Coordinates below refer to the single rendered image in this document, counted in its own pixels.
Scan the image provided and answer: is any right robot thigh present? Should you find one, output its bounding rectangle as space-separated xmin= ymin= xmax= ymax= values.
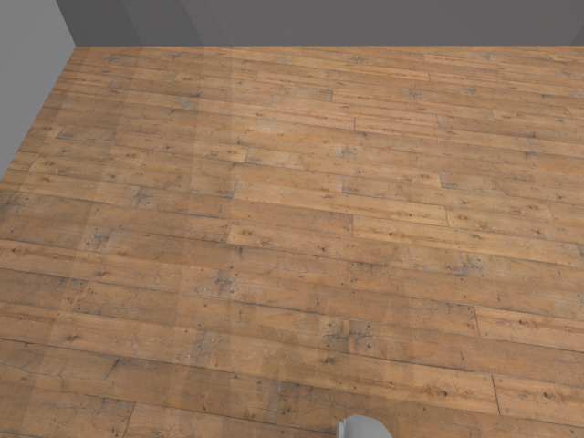
xmin=336 ymin=415 xmax=392 ymax=438

